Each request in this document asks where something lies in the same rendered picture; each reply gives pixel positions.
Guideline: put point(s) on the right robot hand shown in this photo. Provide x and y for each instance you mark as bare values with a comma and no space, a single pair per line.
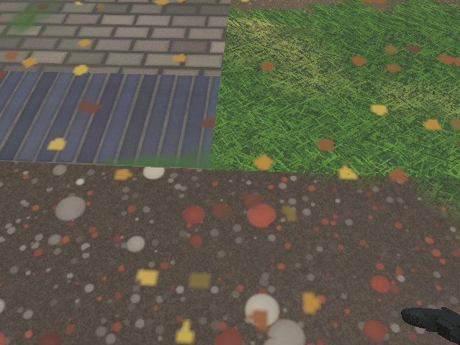
446,322

